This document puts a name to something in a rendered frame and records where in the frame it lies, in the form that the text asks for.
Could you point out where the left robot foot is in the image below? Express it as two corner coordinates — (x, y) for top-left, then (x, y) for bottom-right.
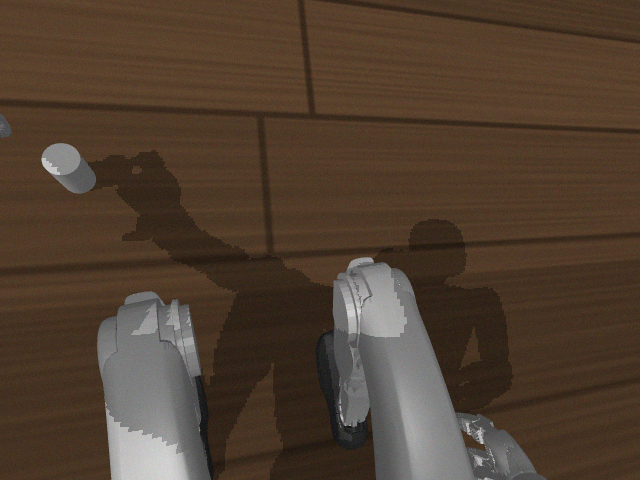
(195, 376), (214, 480)

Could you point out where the right robot hand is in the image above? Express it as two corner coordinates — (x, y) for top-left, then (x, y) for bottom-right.
(456, 413), (537, 480)

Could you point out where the can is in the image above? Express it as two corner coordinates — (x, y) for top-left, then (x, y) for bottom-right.
(41, 143), (96, 194)

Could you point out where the right robot foot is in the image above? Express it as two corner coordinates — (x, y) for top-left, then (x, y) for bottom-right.
(316, 330), (368, 450)

